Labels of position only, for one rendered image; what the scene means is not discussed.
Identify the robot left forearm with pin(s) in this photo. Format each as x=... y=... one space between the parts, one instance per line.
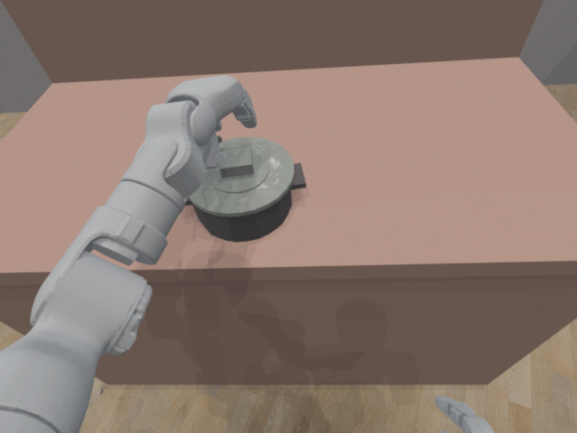
x=166 y=170

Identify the robot left hand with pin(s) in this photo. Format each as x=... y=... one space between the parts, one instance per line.
x=226 y=95

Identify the pot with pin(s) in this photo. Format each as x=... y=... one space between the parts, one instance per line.
x=253 y=226

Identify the lid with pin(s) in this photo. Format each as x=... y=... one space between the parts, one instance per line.
x=247 y=194

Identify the robot left upper arm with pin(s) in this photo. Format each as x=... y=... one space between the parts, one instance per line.
x=47 y=376

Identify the robot right hand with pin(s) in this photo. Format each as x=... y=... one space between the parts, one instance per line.
x=462 y=416

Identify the knob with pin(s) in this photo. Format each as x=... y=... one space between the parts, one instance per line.
x=239 y=161

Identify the table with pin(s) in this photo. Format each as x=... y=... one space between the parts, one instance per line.
x=435 y=242

